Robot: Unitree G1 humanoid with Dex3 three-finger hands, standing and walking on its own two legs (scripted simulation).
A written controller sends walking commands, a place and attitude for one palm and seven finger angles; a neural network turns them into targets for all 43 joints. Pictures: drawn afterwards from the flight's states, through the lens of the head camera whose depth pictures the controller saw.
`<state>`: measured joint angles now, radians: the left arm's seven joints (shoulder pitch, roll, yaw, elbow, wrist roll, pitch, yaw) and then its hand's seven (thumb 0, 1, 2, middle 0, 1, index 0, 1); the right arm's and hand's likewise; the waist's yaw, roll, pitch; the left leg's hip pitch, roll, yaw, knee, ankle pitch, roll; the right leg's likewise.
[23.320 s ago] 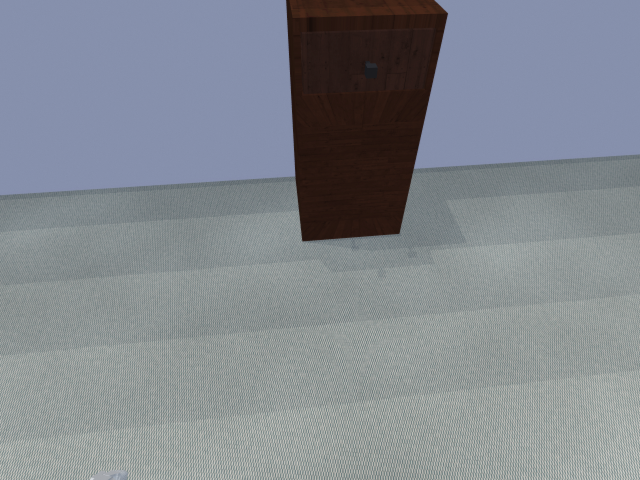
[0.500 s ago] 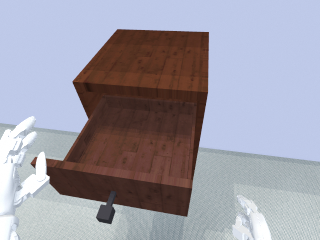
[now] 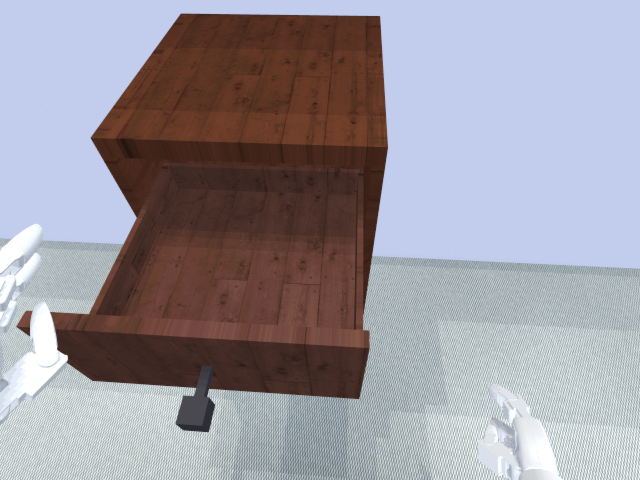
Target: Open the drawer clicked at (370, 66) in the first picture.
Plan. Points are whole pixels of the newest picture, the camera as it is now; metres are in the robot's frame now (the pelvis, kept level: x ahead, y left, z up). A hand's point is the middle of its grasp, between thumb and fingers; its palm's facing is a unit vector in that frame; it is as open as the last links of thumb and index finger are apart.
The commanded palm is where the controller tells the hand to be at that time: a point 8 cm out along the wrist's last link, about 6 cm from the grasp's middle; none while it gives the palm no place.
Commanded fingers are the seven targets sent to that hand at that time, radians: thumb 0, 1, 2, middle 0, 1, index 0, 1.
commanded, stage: step back with the hand held close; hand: left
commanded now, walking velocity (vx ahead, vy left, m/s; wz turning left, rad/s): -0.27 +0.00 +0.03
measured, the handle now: (200, 398) +0.22 +0.16 +0.00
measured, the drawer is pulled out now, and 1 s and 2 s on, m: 0.28 0.28 0.28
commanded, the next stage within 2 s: stop stepping back and stand still in 1.10 s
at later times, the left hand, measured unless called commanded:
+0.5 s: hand out of the picture +0.13 +0.25 +0.16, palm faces +0.40 -0.79 -0.47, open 7.4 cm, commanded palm +0.07 +0.29 +0.18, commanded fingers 0.00 0.90 0.90 -0.20 -0.30 -0.20 -0.30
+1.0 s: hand out of the picture +0.10 +0.24 +0.17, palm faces +0.39 -0.81 -0.44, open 7.4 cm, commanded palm +0.04 +0.27 +0.18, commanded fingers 0.00 0.90 0.90 -0.20 -0.30 -0.20 -0.30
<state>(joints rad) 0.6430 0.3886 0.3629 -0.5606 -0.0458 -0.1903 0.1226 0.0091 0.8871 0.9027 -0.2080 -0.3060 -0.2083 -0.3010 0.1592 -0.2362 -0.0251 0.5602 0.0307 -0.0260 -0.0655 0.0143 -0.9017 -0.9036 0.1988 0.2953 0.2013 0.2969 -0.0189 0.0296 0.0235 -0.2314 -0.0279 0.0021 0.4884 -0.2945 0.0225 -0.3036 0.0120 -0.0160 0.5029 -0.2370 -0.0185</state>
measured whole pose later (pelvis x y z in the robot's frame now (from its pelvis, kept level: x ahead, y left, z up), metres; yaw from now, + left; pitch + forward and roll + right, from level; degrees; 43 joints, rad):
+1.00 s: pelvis -0.10 +0.00 -0.01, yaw -1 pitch +3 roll -1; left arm 0.63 0.39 0.42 -0.65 -0.06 -0.24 0.17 0.01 0.89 0.90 -0.21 -0.31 -0.21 -0.30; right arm 0.17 -0.16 0.00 0.63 -0.02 -0.14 -0.05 0.01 -0.90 -0.90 0.20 0.30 0.20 0.30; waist 0.02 -0.02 0.01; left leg -0.44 0.04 0.03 0.54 -0.16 0.02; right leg -0.42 0.03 -0.01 0.93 -0.48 0.03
